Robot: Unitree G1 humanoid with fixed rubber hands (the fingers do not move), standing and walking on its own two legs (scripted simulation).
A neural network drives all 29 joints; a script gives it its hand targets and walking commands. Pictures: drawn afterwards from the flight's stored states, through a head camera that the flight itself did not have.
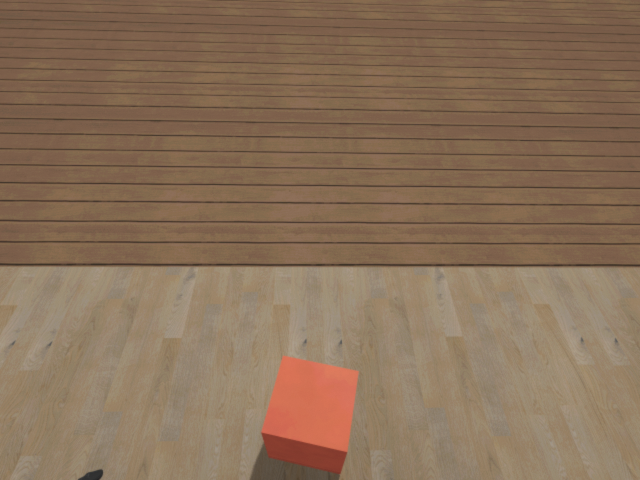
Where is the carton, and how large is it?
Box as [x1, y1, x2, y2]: [261, 356, 358, 473]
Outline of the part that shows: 283,356 261,431 268,456 340,473 347,450 358,371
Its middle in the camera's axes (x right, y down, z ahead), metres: -0.03 +0.49 +1.08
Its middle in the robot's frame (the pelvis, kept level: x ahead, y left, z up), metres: +0.40 +0.02 -0.66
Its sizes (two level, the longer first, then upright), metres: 0.210 0.200 0.250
